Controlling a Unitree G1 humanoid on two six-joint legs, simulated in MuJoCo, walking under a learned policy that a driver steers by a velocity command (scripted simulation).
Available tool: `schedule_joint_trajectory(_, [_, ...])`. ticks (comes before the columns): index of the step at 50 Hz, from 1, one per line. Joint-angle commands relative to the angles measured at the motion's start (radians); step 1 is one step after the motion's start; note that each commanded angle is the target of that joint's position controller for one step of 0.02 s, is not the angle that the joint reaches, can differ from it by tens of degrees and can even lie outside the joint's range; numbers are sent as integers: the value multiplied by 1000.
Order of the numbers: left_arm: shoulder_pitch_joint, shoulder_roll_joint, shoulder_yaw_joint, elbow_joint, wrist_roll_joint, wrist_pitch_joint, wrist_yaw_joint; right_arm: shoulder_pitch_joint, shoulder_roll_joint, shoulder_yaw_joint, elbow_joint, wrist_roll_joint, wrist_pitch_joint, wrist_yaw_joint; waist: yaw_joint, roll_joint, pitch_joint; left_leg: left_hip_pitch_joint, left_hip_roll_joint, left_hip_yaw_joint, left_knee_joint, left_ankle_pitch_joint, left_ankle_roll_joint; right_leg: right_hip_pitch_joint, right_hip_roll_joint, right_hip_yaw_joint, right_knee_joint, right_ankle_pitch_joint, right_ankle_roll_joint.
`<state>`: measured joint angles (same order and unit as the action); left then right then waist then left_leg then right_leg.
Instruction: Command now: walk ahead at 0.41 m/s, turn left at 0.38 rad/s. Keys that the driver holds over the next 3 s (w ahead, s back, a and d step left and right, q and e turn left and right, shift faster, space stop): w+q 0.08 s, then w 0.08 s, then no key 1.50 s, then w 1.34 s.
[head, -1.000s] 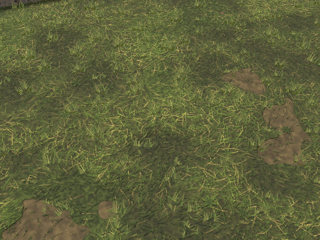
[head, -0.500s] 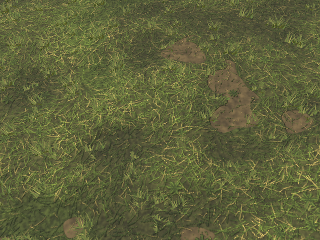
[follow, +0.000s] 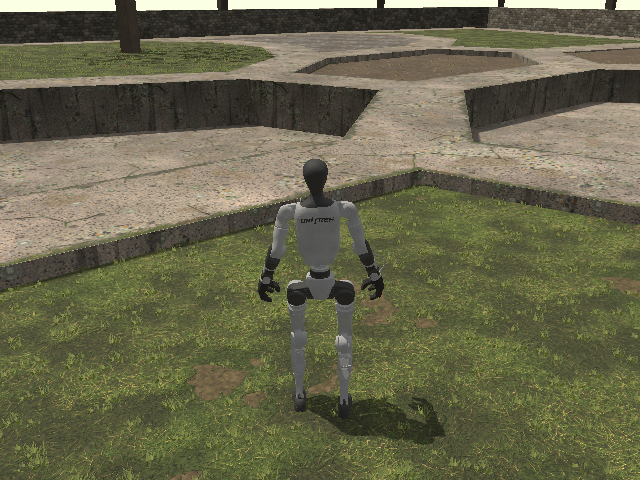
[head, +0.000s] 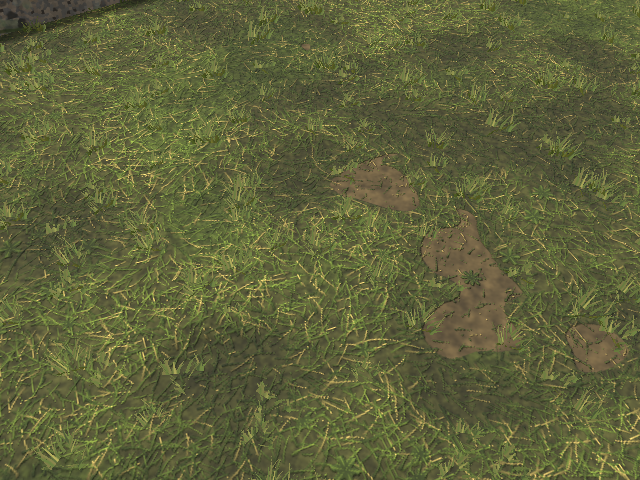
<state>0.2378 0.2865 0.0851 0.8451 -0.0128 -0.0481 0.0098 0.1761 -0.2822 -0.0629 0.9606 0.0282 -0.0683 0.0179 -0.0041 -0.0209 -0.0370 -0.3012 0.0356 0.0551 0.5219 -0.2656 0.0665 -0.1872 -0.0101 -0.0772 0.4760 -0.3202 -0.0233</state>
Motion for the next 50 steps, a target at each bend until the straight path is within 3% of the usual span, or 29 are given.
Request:
schedule_joint_trajectory(1, [-186,27,-3,-174,9,-49,-7,281,-278,-66,27,-7,-14,1,-107,367,14,461,329,-745,-328,-260,279,-652,90,11,522,-240,2])
schedule_joint_trajectory(2, [-184,80,4,-162,-14,-72,-14,246,-223,-50,9,-17,-30,5,-96,243,40,474,347,-757,-331,-289,289,-754,14,126,652,-229,-13])
schedule_joint_trajectory(3, [-175,103,8,-156,-23,-85,-24,207,-169,-38,-14,-19,-39,4,-74,191,52,472,306,-664,-310,-220,252,-787,-20,145,673,-124,-27])
schedule_joint_trajectory(5, [-174,110,13,-140,8,-89,-23,153,-135,-27,-45,-9,-36,2,-42,97,64,399,250,-508,-307,-23,196,-732,-65,131,579,17,-13])
schedule_joint_trajectory(6, [-184,104,14,-141,14,-84,-24,147,-109,-16,-52,-12,-32,-4,-31,98,60,354,224,-443,-320,72,177,-671,-77,127,522,68,-1])
schedule_joint_trajectory(10, [-244,39,-4,-157,13,-65,-23,149,-132,-18,-63,-24,-19,-34,-32,109,81,219,125,-222,-327,496,122,-497,-30,56,269,272,45])
schedule_joint_trajectory(13, [-319,3,-19,-179,10,-68,-37,215,-132,-16,-46,-24,-6,-48,-71,127,75,156,88,-148,-297,591,84,-336,24,16,95,442,37])
schedule_joint_trajectory(16, [-325,36,-13,-184,8,-68,-47,222,-126,-15,-42,-19,2,-49,-65,143,70,213,118,-178,-248,580,74,-292,28,49,14,470,4])
schedule_joint_trajectory(18, [-244,82,2,-159,16,-70,-45,184,-141,-21,-52,-21,4,-50,-15,157,33,277,139,-205,-161,667,57,-232,31,69,-4,418,-27])
schedule_joint_trajectory(19, [-151,103,12,-125,24,-73,-41,156,-143,-23,-62,-20,8,-51,32,154,-10,298,121,-199,-71,755,42,-139,46,56,-34,436,-48])
schedule_joint_trajectory(20, [-63,133,22,-97,34,-78,-36,157,-133,-20,-68,-22,11,-48,71,114,-75,277,72,-177,70,738,11,7,14,66,-62,603,-76])
schedule_joint_trajectory(21, [32,186,26,-85,58,-79,-31,203,-86,-4,-87,-46,8,-44,73,-17,-217,80,5,-165,327,427,-25,310,-164,228,57,1000,-152])
schedule_joint_trajectory(22, [51,158,9,-69,61,-64,-37,397,11,25,-45,-31,6,-34,8,-265,-396,-133,-114,-170,662,-387,-84,546,-423,540,54,1173,-356])
schedule_joint_trajectory(23, [48,96,-4,-68,29,-49,-44,390,-96,2,-19,-10,12,-26,33,-166,-420,-157,-87,-253,744,-444,-89,481,-388,604,-15,905,-353])
schedule_joint_trajectory(24, [-49,82,-11,-81,9,-40,-42,264,-141,-13,-53,4,24,-27,35,-92,-244,-226,-46,-212,757,-396,-100,329,-342,494,-63,702,-305])
schedule_joint_trajectory(25, [-115,59,-22,-85,15,-32,-37,184,-130,-13,-73,-3,39,-37,21,-21,-148,-228,-11,-174,707,-336,-107,183,-293,431,-112,559,-264])
schedule_joint_trajectory(26, [-162,43,-30,-84,24,-27,-34,151,-117,-17,-81,-15,57,-47,-1,-8,-81,-196,19,-161,639,-288,-113,49,-261,382,-155,463,-241])
schedule_joint_trajectory(28, [-213,54,-27,-69,45,-17,-30,180,-66,-8,-77,-23,83,-59,-46,-86,-38,-47,34,-124,446,-247,-118,-139,-190,284,-214,354,-202])
schedule_joint_trajectory(30, [-213,62,-24,-55,48,-12,-21,185,-36,4,-72,-31,85,-66,-47,-117,-64,36,24,-97,295,-226,-119,-165,-172,240,-217,355,-206])
schedule_joint_trajectory(33, [-219,78,-22,-44,24,6,-6,196,-45,2,-54,-37,88,-58,-66,-90,-95,182,7,-61,91,47,-92,-209,-165,225,-227,59,-173])
schedule_joint_trajectory(35, [-193,41,-36,-23,21,14,-5,164,-60,0,-66,-63,93,-53,-63,-62,-37,229,21,-81,3,81,-55,-291,-118,206,-231,-225,-84])
schedule_joint_trajectory(36, [-175,31,-41,-14,28,17,-7,130,-96,-3,-91,-66,93,-58,-43,-12,25,169,87,-160,-94,-1,-24,-298,-81,180,-183,-266,-36])
schedule_joint_trajectory(37, [-141,35,-34,-14,23,22,-3,90,-145,-14,-83,-53,88,-60,18,119,73,-24,88,-176,-130,-245,1,-185,-14,103,-141,-170,-3])
schedule_joint_trajectory(39, [-135,35,-34,3,29,22,6,39,-69,4,-82,-54,62,-58,28,163,93,-137,67,-165,-195,-318,-32,-39,-10,91,-58,-5,3])
schedule_joint_trajectory(41, [-101,40,-33,30,29,24,10,24,-62,5,-76,-49,41,-54,35,146,88,-110,53,-148,-171,-205,-55,-25,-17,92,-41,63,-14])
schedule_joint_trajectory(43, [-103,39,-33,46,25,22,7,66,-63,6,-61,-40,31,-54,16,80,67,-37,42,-131,-128,-85,-57,-53,-26,102,-44,97,-30])
schedule_joint_trajectory(50, [-108,39,-33,98,14,23,5,94,-62,6,-32,-32,33,-53,-1,23,-3,53,26,-102,-61,167,-48,0,-31,95,11,335,-29])
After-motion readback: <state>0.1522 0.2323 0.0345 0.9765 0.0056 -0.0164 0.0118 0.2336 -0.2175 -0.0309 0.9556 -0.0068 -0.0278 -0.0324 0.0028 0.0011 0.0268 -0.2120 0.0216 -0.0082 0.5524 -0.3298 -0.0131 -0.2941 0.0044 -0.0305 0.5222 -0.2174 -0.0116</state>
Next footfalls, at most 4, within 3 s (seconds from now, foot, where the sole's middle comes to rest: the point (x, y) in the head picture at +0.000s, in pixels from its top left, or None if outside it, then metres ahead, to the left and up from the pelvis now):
0.40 right None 0.39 -0.06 -0.77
0.70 left None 0.29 0.17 -0.77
2.38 left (220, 383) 0.74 0.22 -0.77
2.96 right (306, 268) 1.08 0.03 -0.77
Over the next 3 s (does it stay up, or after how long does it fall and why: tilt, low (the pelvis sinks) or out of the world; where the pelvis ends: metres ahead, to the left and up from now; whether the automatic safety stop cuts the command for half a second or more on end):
stays up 0.92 0.11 -0.01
